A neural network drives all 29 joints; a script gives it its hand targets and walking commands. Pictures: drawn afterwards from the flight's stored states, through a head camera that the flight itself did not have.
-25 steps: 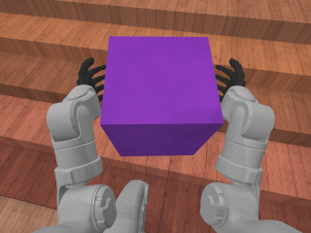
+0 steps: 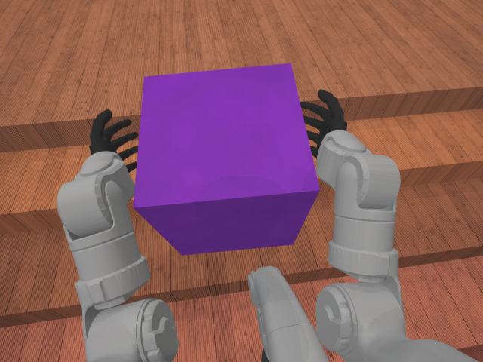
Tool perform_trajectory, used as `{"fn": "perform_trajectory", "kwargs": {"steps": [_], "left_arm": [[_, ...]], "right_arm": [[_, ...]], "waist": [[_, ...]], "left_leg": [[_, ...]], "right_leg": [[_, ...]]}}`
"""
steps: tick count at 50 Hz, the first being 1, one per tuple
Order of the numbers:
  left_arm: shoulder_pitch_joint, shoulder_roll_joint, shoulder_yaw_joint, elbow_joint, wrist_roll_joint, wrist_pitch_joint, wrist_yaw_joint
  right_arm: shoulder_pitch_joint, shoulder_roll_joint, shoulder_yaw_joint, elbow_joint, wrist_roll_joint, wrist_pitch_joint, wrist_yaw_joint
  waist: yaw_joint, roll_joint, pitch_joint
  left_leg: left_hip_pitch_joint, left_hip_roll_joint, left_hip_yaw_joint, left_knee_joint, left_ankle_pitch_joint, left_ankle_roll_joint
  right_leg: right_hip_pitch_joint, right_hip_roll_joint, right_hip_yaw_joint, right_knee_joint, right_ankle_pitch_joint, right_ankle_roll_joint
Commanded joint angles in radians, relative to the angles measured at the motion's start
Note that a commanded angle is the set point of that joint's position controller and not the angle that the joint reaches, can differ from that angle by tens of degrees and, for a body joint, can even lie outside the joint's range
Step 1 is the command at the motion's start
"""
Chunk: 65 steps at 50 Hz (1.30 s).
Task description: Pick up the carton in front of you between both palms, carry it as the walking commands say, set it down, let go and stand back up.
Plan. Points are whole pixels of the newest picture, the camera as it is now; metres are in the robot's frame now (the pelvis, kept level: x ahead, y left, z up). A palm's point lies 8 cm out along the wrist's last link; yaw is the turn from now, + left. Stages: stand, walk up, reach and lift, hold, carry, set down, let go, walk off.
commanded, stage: carry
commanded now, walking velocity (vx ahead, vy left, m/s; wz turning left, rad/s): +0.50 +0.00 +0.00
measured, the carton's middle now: (229, 172) +0.38 -0.05 +0.09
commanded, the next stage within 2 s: none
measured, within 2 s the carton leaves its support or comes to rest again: neither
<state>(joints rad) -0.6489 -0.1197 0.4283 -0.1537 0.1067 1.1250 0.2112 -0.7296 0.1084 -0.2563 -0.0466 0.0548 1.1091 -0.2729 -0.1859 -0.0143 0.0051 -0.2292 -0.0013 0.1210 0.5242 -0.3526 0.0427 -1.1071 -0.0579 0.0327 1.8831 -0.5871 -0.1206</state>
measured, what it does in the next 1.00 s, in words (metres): climbs: right foot 0.13 m higher, then left foot 0.13 m higher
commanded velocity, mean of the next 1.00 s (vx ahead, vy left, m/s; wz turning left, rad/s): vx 0.50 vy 0.00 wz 0.00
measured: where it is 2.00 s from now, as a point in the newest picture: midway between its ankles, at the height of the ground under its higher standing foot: (190, 67)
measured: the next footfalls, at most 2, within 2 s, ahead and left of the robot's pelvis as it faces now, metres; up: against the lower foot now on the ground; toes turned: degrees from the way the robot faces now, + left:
right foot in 0.10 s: +0.28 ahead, -0.18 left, +0.13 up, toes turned -5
left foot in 0.60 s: +0.57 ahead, +0.07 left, +0.25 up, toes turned +7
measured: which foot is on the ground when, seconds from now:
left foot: down 0.00-0.12, up 0.14-0.58, down 0.60-1.00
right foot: up 0.00-0.08, down 0.10-0.64, up 0.66-1.00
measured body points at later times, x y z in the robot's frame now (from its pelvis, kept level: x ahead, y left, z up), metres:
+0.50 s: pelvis +0.30 -0.06 +0.14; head +0.30 -0.09 +0.59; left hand +0.65 +0.11 +0.32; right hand +0.68 -0.21 +0.31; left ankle +0.39 +0.06 -0.34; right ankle +0.24 -0.17 -0.60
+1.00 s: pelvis +0.60 -0.04 +0.27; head +0.61 -0.02 +0.72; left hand +0.97 +0.12 +0.42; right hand +0.96 -0.19 +0.44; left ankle +0.52 +0.07 -0.48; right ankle +0.71 -0.16 -0.23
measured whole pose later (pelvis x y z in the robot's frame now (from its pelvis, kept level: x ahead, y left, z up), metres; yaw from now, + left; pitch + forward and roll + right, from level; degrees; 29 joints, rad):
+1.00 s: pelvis +0.60 -0.04 +0.27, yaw +1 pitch +3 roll -1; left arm -0.62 -0.11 0.35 -0.13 0.06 1.15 0.22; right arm -0.64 0.13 -0.30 -0.08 0.00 1.11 -0.21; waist -0.07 -0.02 -0.05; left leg -0.13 0.05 0.09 0.40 -0.32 0.01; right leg -1.17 -0.08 -0.07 1.78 -0.50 -0.12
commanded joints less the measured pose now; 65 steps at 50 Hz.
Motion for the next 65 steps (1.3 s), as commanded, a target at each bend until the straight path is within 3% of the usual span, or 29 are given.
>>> {"fn": "perform_trajectory", "kwargs": {"steps": [1,2,4,6,8,9,12,17,21,25,27,30,31,32,33,34,35,37,39,46,50,53,55,56,57,58,59,61,65], "left_arm": [[-0.596,-0.544,-0.551,0.058,-0.134,0.037,0.004],[-0.605,-0.566,-0.574,0.051,-0.155,0.047,0.001],[-0.63,-0.614,-0.605,0.082,-0.192,0.063,0.001],[-0.634,-0.666,-0.635,0.09,-0.217,0.065,-0.007],[-0.66,-0.718,-0.706,0.07,-0.273,0.049,-0.01],[-0.715,-0.773,-0.743,0.024,-0.317,0.042,-0.016],[-0.883,-0.911,-0.811,-0.061,-0.429,0.003,-0.066],[-0.76,-0.811,-0.8,-0.016,-0.411,-0.005,-0.064],[-0.638,-0.684,-0.691,0.056,-0.317,0.045,-0.027],[-0.655,-0.638,-0.61,0.088,-0.271,0.076,-0.025],[-0.667,-0.642,-0.577,0.106,-0.248,0.083,-0.02],[-0.615,-0.645,-0.529,0.161,-0.188,0.08,-0.017],[-0.63,-0.66,-0.509,0.164,-0.161,0.071,-0.017],[-0.624,-0.652,-0.494,0.156,-0.141,0.058,-0.013],[-0.616,-0.651,-0.488,0.151,-0.118,0.045,-0.009],[-0.542,-0.669,-0.473,0.183,-0.098,0.035,-0.01],[-0.536,-0.661,-0.46,0.17,-0.101,0.02,-0.011],[-0.652,-0.717,-0.495,0.092,-0.12,-0.002,-0.019],[-0.665,-0.72,-0.542,0.057,-0.121,-0.021,-0.019],[-0.555,-0.649,-0.651,0.021,-0.181,-0.004,-0.001],[-0.569,-0.598,-0.649,0.032,-0.198,0.031,0.016],[-0.599,-0.641,-0.657,0.082,-0.232,0.047,0.022],[-0.634,-0.683,-0.665,0.104,-0.253,0.04,0.021],[-0.642,-0.713,-0.675,0.091,-0.265,0.035,0.012],[-0.656,-0.739,-0.7,0.09,-0.287,0.03,0.001],[-0.668,-0.753,-0.734,0.085,-0.319,0.019,-0.001],[-0.704,-0.769,-0.739,0.054,-0.334,0.005,-0.009],[-0.805,-0.879,-0.799,-0.006,-0.399,-0.01,-0.04],[-0.769,-0.845,-0.797,0.006,-0.42,-0.02,-0.067]], "right_arm": [[-0.565,0.777,0.576,-0.028,0.239,0.04,0.095],[-0.554,0.766,0.549,-0.022,0.213,0.051,0.095],[-0.503,0.746,0.491,0.012,0.156,0.072,0.094],[-0.479,0.711,0.43,0.026,0.084,0.083,0.087],[-0.393,0.687,0.34,0.033,-0.017,0.083,0.077],[-0.434,0.677,0.328,0.029,-0.031,0.079,0.073],[-0.548,0.715,0.345,-0.054,-0.044,0.04,0.084],[-0.5,0.647,0.403,-0.075,-0.047,0.022,0.061],[-0.463,0.601,0.409,-0.017,-0.009,0.072,0.049],[-0.547,0.63,0.41,0.034,0.024,0.105,0.047],[-0.582,0.671,0.428,0.059,0.043,0.108,0.041],[-0.583,0.744,0.448,0.088,0.055,0.094,0.039],[-0.632,0.766,0.462,0.074,0.058,0.079,0.039],[-0.645,0.801,0.493,0.067,0.083,0.065,0.046],[-0.612,0.854,0.517,0.049,0.113,0.051,0.06],[-0.655,0.846,0.54,0.026,0.143,0.031,0.063],[-0.647,0.875,0.57,0.007,0.185,0.017,0.072],[-0.774,0.955,0.631,-0.091,0.246,-0.018,0.103],[-0.766,0.974,0.666,-0.114,0.263,-0.034,0.126],[-0.483,0.74,0.56,-0.082,0.145,-0.005,0.09],[-0.456,0.639,0.484,-0.075,0.103,0.028,0.07],[-0.43,0.602,0.42,-0.04,0.058,0.052,0.062],[-0.447,0.589,0.381,-0.017,0.015,0.057,0.055],[-0.422,0.591,0.363,-0.014,-0.008,0.052,0.053],[-0.421,0.61,0.359,-0.014,-0.029,0.045,0.057],[-0.406,0.616,0.336,0.009,-0.027,0.045,0.065],[-0.442,0.649,0.339,-0.024,-0.023,0.031,0.071],[-0.515,0.696,0.362,-0.055,-0.016,0.024,0.078],[-0.528,0.662,0.409,-0.086,-0.023,0.003,0.064]], "waist": [[0.102,0.063,-0.314],[0.139,0.131,-0.294],[0.24,0.312,-0.479],[0.419,0.209,-0.623],[0.316,-0.299,-0.771],[0.296,-0.147,-0.768],[0.248,-0.009,-0.529],[0.263,0.004,-0.451],[0.324,-0.06,-0.376],[0.258,-0.049,-0.2],[0.213,-0.185,-0.233],[0.068,-0.311,-0.474],[0.003,-0.211,-0.561],[-0.037,-0.116,-0.654],[0.004,-0.079,-0.552],[0.079,0.289,-0.735],[0.059,0.206,-0.867],[0.095,0.094,-0.65],[0.128,0.073,-0.532],[0.054,0.09,-0.405],[0.143,0.12,-0.265],[0.243,0.295,-0.392],[0.363,0.207,-0.566],[0.409,0.199,-0.618],[0.309,-0.06,-0.597],[0.301,-0.245,-0.726],[0.309,-0.154,-0.776],[0.276,-0.044,-0.558],[0.254,0.017,-0.438]], "left_leg": [[0.213,0.212,-0.239,-0.333,0.231,0.158],[-0.031,0.155,-0.107,-0.442,0.297,0.139],[0.015,0.169,0.042,-0.188,1.198,0.123],[0.056,0.091,0.093,0.36,1.309,0.042],[-0.449,-0.135,-0.179,1.201,0.085,-0.081],[-0.502,-0.092,-0.305,1.362,0.097,-0.036],[-0.63,0.008,-0.253,1.262,0.133,0.047],[-0.81,0.053,-0.183,1.123,-0.039,0.065],[-1.279,0.076,-0.156,1.595,-0.216,0.085],[-1.094,0.113,0.012,1.19,-0.086,0.045],[-0.64,0.102,0.089,0.846,-0.007,0.056],[-0.284,-0.049,0.194,0.631,0.149,0.106],[-0.166,-0.121,0.24,0.466,0.177,0.087],[0.043,-0.131,0.172,0.159,0.342,0.059],[0.169,-0.012,-0.102,-0.026,0.494,0.076],[0.534,0.327,-0.675,0.08,1.328,0.328],[0.543,0.299,-0.771,0.051,1.059,0.366],[0.378,0.267,-0.69,0.018,0.363,0.257],[0.283,0.266,-0.56,-0.037,0.167,0.211],[0.57,0.359,-0.466,-0.17,0.299,0.246],[0.127,0.199,-0.15,-0.451,0.18,0.146],[0.049,0.168,0.074,-0.292,1.25,0.134],[0.223,0.119,0.113,0.233,1.638,0.054],[0.168,0.105,0.067,0.487,1.462,0.029],[-0.228,-0.006,-0.043,0.791,0.296,-0.041],[-0.39,-0.122,-0.257,1.211,0.09,-0.054],[-0.497,-0.108,-0.328,1.388,0.07,-0.011],[-0.712,-0.032,-0.284,1.372,0.051,0.046],[-0.766,0.036,-0.183,1.206,0.032,0.066]], "right_leg": [[-0.012,-0.085,-0.078,-0.382,0.032,-0.003],[0.357,-0.061,-0.155,-0.71,0.149,-0.01],[0.7,0.085,-0.293,-0.742,0.327,-0.015],[0.991,0.203,-0.297,-1.124,0.442,0.004],[1.283,-0.252,0.729,-1.479,0.835,-0.291],[1.278,-0.222,0.68,-1.413,0.686,-0.269],[1.091,-0.176,0.458,-1.395,0.357,-0.129],[1.187,-0.232,0.343,-1.466,0.389,-0.134],[1.414,-0.328,0.368,-1.551,0.466,-0.194],[1.081,-0.16,0.09,-1.749,0.274,-0.09],[0.846,-0.086,-0.122,-1.861,0.603,-0.09],[1.031,-0.115,-0.239,-1.531,1.749,-0.043],[1.137,-0.084,-0.251,-1.226,1.923,-0.004],[1.112,-0.027,-0.249,-0.912,1.774,0.048],[0.864,0.014,-0.153,-0.743,0.911,0.072],[0.495,0.189,-0.012,-0.203,0.263,0.144],[0.427,0.194,0.167,-0.005,0.282,0.084],[0.249,0.1,0.119,-0.021,0.294,0.037],[0.193,0.04,0.077,-0.082,0.312,0.02],[-0.379,-0.008,-0.005,0.2,-0.024,-0.017],[0.066,-0.051,-0.181,-0.413,0.147,0.017],[0.564,0.075,-0.325,-0.69,0.378,-0.024],[0.796,0.186,-0.347,-1.009,0.44,-0.011],[0.955,0.19,-0.243,-1.252,0.453,0.005],[1.201,-0.111,0.274,-1.349,0.966,-0.099],[1.315,-0.24,0.622,-1.34,1.346,-0.255],[1.321,-0.243,0.664,-1.349,1.012,-0.31],[1.204,-0.205,0.558,-1.373,0.486,-0.195],[1.129,-0.209,0.342,-1.463,0.335,-0.124]]}}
